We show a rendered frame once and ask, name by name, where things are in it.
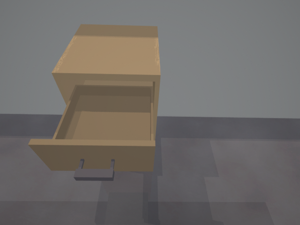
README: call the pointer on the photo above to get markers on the cabinet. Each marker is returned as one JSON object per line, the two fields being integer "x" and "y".
{"x": 122, "y": 55}

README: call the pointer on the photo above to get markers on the drawer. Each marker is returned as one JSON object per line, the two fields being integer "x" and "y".
{"x": 101, "y": 123}

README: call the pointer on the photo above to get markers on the handle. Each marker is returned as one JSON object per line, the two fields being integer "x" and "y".
{"x": 94, "y": 174}

